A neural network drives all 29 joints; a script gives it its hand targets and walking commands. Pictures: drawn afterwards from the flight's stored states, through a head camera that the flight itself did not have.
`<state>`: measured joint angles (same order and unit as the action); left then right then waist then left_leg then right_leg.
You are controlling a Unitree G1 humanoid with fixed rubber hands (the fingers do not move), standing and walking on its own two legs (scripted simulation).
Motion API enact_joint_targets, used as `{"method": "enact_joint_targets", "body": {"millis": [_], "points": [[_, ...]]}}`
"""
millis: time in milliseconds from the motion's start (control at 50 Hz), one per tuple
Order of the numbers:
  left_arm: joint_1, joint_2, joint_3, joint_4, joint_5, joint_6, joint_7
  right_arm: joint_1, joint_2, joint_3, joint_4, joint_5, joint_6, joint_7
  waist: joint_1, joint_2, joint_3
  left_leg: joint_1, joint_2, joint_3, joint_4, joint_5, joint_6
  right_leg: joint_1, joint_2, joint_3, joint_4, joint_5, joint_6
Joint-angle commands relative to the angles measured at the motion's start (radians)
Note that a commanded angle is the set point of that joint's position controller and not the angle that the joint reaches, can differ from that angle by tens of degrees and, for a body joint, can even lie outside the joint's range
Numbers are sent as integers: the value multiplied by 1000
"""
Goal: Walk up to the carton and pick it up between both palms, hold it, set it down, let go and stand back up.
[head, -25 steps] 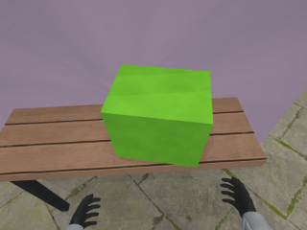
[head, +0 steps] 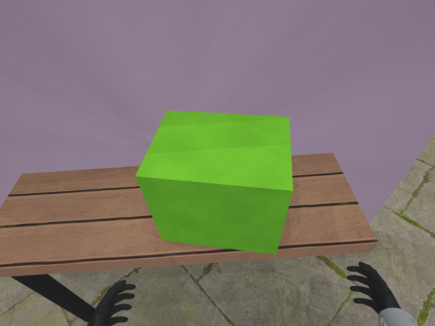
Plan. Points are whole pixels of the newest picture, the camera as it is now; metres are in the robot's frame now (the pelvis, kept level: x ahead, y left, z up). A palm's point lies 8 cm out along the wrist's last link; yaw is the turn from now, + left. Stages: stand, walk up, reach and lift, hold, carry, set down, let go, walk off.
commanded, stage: stand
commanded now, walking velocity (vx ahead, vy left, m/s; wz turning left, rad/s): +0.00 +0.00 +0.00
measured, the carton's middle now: (221, 182) +0.43 +0.00 -0.01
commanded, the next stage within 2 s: none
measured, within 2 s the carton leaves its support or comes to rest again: neither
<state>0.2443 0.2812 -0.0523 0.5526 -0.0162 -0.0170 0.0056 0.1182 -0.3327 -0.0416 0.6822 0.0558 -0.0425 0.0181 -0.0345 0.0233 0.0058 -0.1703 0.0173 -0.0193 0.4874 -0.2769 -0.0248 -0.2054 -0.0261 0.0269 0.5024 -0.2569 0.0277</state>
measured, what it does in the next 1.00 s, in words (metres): stands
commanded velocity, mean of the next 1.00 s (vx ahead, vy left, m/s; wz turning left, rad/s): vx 0.00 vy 0.00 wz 0.00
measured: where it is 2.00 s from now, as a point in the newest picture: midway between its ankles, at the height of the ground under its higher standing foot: outside the picture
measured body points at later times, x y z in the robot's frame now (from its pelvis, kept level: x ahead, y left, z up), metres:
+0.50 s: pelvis +0.00 +0.00 +0.00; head -0.02 -0.01 +0.45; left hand +0.16 +0.24 -0.07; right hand +0.17 -0.29 -0.07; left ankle -0.01 +0.14 -0.74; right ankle +0.01 -0.14 -0.74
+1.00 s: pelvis -0.01 +0.00 +0.00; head -0.02 +0.00 +0.45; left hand +0.15 +0.25 -0.08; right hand +0.16 -0.29 -0.07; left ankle -0.01 +0.14 -0.74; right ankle +0.01 -0.14 -0.74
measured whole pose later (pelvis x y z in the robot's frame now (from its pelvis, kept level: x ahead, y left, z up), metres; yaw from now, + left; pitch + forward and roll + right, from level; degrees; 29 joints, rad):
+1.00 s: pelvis -0.01 +0.00 +0.00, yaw +0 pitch -3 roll +0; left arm 0.26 0.29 -0.05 0.59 -0.02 -0.02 0.00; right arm 0.14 -0.33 -0.04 0.69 0.06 -0.04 0.02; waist -0.03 0.01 0.00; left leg -0.17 0.02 -0.02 0.49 -0.27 -0.03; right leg -0.21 -0.03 0.03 0.50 -0.25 0.03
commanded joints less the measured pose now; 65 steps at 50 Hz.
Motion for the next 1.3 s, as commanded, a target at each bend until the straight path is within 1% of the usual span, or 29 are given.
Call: {"method": "enact_joint_targets", "body": {"millis": [0,40,80,140,160,260,280,320,340,380,460,480,540,620,740,760,780,820,840,920,940,960,1020,1060,1100,1140,1220,1260,1280], "points": [[-38,241,129,0,60,-33,0,41,-191,-30,11,-103,-12,-6,8,-91,-103,33,83,-12,-55,167,50,17,-61,58,-79,259,-77],[-22,255,135,-5,40,-36,0,63,-215,-31,10,-102,-6,2,23,-45,-94,22,73,-14,-45,201,47,26,-63,50,-66,238,-68],[-24,224,124,7,44,-37,7,74,-215,-33,23,-103,-1,-14,23,-126,-51,12,83,-20,-65,217,51,10,-67,46,-81,264,-81],[48,249,133,12,44,-43,3,42,-212,-40,8,-98,-15,-1,39,-41,-143,47,81,-26,-32,221,60,44,-73,41,-76,271,-73],[-21,252,140,6,47,-41,5,43,-191,-27,-4,-103,-8,8,23,-98,-80,-4,77,-15,-62,218,53,44,-68,51,-71,267,-73],[1,252,135,8,55,-44,0,79,-190,-27,2,-106,-14,-4,-3,-21,-85,22,86,-2,-66,157,58,25,-75,80,-78,239,-78],[-26,255,138,15,54,-44,2,68,-212,-35,13,-100,-14,-4,2,-92,-51,37,92,-28,-73,186,56,-19,-62,70,-102,227,-78],[-8,259,137,11,43,-42,2,38,-224,-38,9,-107,-4,0,35,-70,-70,-10,83,-14,-64,114,63,15,-65,53,-74,189,-71],[-33,246,129,20,48,-44,5,73,-209,-34,16,-96,-3,-1,1,-139,-33,-4,87,-26,-79,121,59,-42,-65,48,-89,155,-77],[-27,275,152,11,52,-42,6,72,-204,-27,24,-106,-4,3,9,-48,-18,14,85,-13,-75,100,61,-43,-53,77,-118,100,-71],[-23,244,131,7,38,-49,1,63,-239,-38,23,-97,-15,-10,32,-28,-68,-12,81,-24,-59,203,57,32,-70,68,-67,237,-81],[-33,255,132,16,39,-47,0,51,-207,-23,15,-99,-14,-7,27,-87,-53,-4,83,-18,-88,186,55,7,-68,62,-67,211,-74],[10,260,136,14,33,-42,0,31,-248,-41,14,-93,-15,-4,42,-24,-75,5,91,-25,-53,169,63,-3,-62,68,-90,193,-79],[-28,267,137,16,52,-43,3,32,-217,-32,17,-96,-11,-5,29,-89,-3,-14,83,-38,-75,131,55,-39,-53,47,-102,130,-66],[-12,280,138,29,41,-40,5,86,-230,-45,27,-110,-9,-17,17,-46,-19,-11,79,-16,-90,118,58,-4,-63,65,-83,149,-77],[-27,261,145,13,47,-41,9,43,-258,-45,35,-105,-6,-19,47,-48,-95,20,89,-17,-55,181,65,17,-60,61,-79,188,-75],[-52,260,137,28,45,-40,5,42,-217,-35,28,-93,-11,-14,16,-43,-87,21,78,-5,-55,173,58,20,-72,76,-73,221,-75],[-19,248,134,24,34,-42,-7,45,-228,-45,34,-83,-6,-15,31,-109,-54,13,87,-26,-58,207,53,-2,-64,46,-81,215,-76],[-32,262,132,34,36,-46,-6,38,-248,-39,23,-96,-12,-16,36,-20,-33,-19,86,-19,-59,170,61,-5,-76,68,-80,200,-67],[-21,276,140,62,48,-40,5,39,-215,-33,20,-93,-15,-8,8,-58,-50,-15,94,-39,-78,119,68,12,-70,65,-100,166,-80],[-52,279,142,37,50,-42,1,44,-227,-31,39,-108,-4,-13,31,-90,-35,-25,98,-29,-85,125,61,1,-61,59,-90,141,-72],[-38,233,129,26,43,-50,-3,32,-235,-39,31,-88,-11,-10,39,-32,-21,-40,87,-33,-78,138,64,10,-68,62,-100,172,-77],[-46,267,135,51,42,-42,-1,84,-206,-28,31,-87,-14,1,-10,-84,-40,9,96,-32,-66,121,58,-26,-81,83,-105,179,-89],[-31,264,118,59,40,-35,10,65,-220,-36,29,-90,0,-4,8,-130,-49,56,103,-41,-70,127,61,-52,-72,61,-107,155,-88],[-55,280,132,54,39,-46,11,85,-240,-42,41,-89,-2,-6,-7,-26,-65,13,77,-19,-72,116,56,1,-77,83,-105,170,-83],[-27,284,134,60,38,-42,5,43,-224,-43,22,-94,-12,-5,19,-92,-38,1,89,-20,-71,111,54,-13,-75,58,-103,157,-71],[-22,260,130,54,31,-50,2,52,-227,-33,54,-92,-10,-10,29,-24,-69,4,90,-24,-66,166,69,33,-79,80,-91,183,-76],[-67,268,126,46,38,-48,6,20,-205,-25,38,-94,-17,-2,18,-91,-35,1,99,-38,-88,143,66,2,-75,81,-96,181,-77],[-45,241,128,57,38,-40,3,-11,-227,-35,34,-90,-16,-5,47,-28,-19,-4,95,-26,-68,157,65,-11,-73,76,-118,186,-73]]}}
